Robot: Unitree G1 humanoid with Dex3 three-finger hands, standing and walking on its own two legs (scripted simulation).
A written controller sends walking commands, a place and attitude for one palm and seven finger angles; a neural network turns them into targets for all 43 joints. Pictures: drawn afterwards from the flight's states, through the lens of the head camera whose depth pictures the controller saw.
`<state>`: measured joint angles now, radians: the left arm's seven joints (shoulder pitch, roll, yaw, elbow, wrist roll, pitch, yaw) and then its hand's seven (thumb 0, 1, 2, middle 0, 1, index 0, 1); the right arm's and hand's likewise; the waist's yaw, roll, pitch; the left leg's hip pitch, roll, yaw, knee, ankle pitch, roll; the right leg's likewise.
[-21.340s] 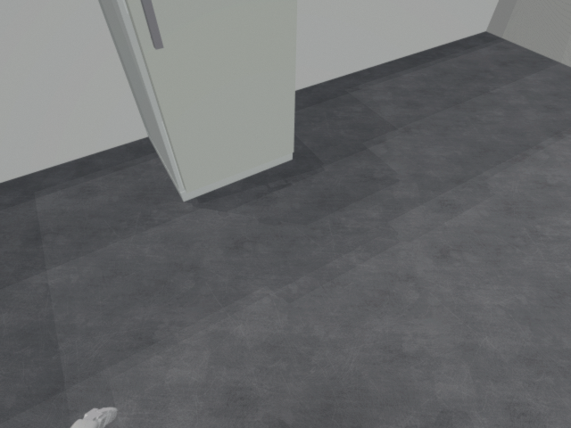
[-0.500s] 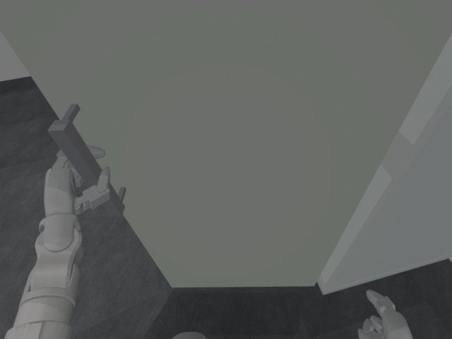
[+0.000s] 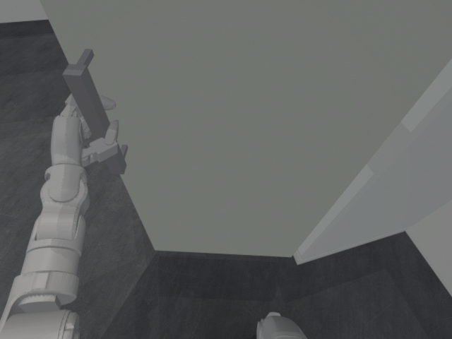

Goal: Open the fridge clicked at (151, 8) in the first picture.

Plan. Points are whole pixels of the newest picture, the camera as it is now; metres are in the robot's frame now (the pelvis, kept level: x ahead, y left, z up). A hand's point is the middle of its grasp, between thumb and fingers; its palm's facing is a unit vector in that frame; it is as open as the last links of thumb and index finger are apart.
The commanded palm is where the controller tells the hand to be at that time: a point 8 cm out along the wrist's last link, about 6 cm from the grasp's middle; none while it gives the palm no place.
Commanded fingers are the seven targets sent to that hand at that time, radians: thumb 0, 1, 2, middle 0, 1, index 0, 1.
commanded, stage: stop walking and hold the door back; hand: left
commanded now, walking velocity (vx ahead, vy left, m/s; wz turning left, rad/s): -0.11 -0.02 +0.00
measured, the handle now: (105, 120) +0.44 +0.25 +0.11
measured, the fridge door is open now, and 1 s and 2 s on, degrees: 71 71 71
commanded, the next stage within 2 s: loosen the grip on the handle in 0.26 s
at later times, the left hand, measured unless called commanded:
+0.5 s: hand (103, 136) +0.40 +0.24 +0.11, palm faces +0.25 -0.95 -0.20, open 7.1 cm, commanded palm +0.35 +0.27 +0.10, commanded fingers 0.00 -0.07 0.43 -0.45 -1.40 -0.45 -1.40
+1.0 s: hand (108, 146) +0.40 +0.24 +0.08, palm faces +0.34 -0.91 -0.24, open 14.3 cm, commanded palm +0.36 +0.28 +0.09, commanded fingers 0.00 -0.55 0.20 -0.25 -1.15 -0.25 -1.15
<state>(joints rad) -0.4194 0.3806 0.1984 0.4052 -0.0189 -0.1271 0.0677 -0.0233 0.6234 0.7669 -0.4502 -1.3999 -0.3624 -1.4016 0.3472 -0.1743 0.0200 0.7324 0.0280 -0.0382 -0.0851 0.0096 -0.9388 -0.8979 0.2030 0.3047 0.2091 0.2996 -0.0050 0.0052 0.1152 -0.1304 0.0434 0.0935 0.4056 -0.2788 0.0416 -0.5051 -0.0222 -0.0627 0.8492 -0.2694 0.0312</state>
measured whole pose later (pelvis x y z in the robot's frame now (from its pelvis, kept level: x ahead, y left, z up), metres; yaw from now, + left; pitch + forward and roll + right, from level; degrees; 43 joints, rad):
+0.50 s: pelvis +0.01 +0.01 -0.02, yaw -2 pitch +0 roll +0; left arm -0.46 0.35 0.26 0.51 0.02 -0.13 0.01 -0.05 0.43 0.74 -0.45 -1.40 -0.39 -1.39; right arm 0.16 -0.24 0.01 0.66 -0.03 -0.17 -0.03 0.01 -0.91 -0.90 0.20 0.30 0.20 0.30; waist 0.01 -0.03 0.02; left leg -0.34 0.02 0.03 0.60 -0.26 0.00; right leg -0.38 -0.04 -0.08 0.55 -0.18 -0.01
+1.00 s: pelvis +0.04 +0.02 -0.03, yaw -1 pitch +4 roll -1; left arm -0.20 0.27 0.21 0.27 0.03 -0.18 0.18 -0.01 -0.53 0.21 -0.32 -1.22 -0.29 -1.20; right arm 0.28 -0.23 -0.01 0.72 -0.04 -0.10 -0.04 0.01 -0.90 -0.90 0.20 0.30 0.21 0.30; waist -0.01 0.02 -0.03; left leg -0.41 0.00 0.02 0.70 -0.36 0.02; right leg -0.45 -0.02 -0.02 0.66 -0.28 0.02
